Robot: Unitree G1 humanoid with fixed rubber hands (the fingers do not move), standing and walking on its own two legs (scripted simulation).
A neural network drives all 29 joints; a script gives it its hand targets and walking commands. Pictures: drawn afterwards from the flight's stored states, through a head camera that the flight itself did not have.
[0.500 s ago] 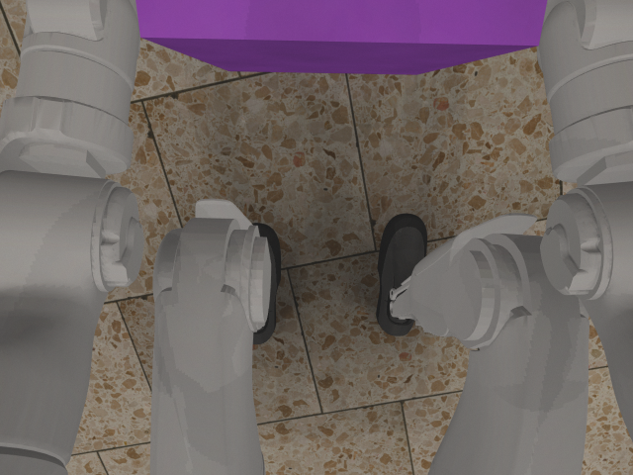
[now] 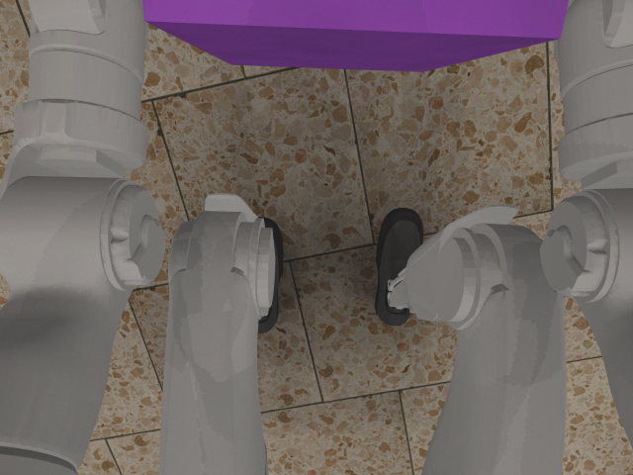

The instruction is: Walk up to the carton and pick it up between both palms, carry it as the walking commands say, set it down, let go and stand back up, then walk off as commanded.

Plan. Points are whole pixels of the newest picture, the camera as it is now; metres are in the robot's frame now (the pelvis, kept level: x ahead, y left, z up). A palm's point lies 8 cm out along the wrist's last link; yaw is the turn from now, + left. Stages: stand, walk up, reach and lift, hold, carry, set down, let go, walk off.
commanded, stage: reach and lift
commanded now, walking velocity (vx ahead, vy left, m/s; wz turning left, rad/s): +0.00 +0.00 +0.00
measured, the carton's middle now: out of the picture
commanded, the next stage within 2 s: none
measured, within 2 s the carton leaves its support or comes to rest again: neither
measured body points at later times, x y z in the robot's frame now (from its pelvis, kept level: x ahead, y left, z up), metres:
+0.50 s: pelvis -0.02 +0.00 +0.04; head +0.34 +0.02 +0.30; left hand +0.56 +0.20 -0.07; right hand +0.57 -0.15 -0.07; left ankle +0.12 +0.13 -0.37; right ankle +0.14 -0.11 -0.37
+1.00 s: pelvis -0.03 +0.00 +0.10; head +0.31 +0.02 +0.38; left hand +0.54 +0.20 +0.01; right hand +0.56 -0.15 +0.01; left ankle +0.12 +0.13 -0.37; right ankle +0.14 -0.11 -0.37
